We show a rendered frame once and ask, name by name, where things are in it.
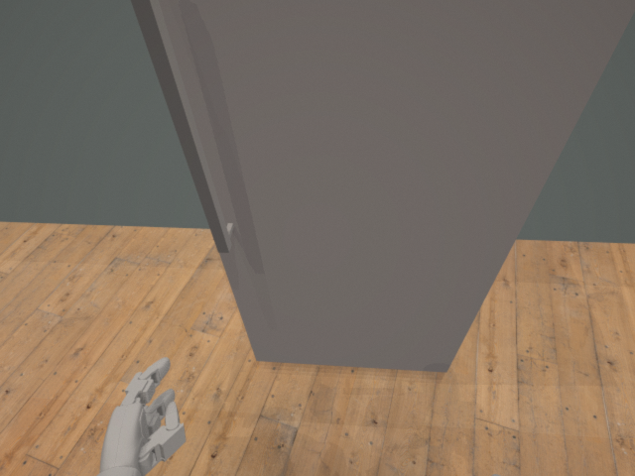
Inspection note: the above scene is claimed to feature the handle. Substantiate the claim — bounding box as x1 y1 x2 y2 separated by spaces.
131 0 234 253

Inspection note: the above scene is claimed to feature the left robot hand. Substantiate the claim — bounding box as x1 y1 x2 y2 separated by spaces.
99 357 186 476

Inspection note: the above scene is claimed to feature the fridge door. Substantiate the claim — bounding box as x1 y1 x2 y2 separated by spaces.
159 0 635 373

